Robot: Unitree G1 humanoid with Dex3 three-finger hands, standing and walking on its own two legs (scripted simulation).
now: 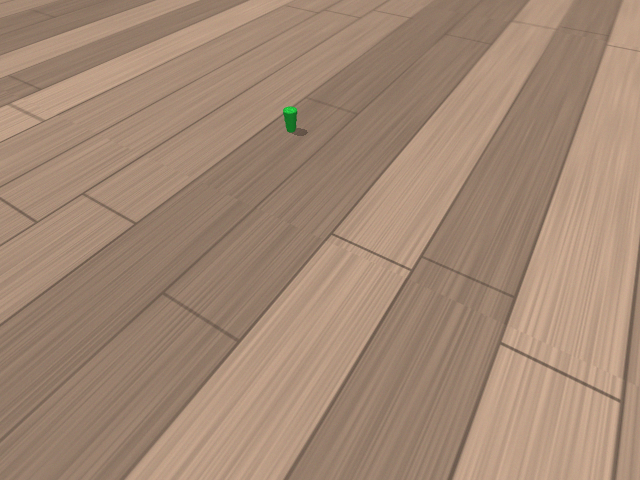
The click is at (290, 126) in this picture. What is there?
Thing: tapered cup
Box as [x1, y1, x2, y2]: [283, 107, 296, 132]
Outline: 286,107 283,109 283,113 287,130 291,132 295,130 296,109 294,107
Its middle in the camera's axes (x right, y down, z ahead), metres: -0.16 -0.73 +2.24
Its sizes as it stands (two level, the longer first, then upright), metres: 0.079 0.079 0.128
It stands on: the floor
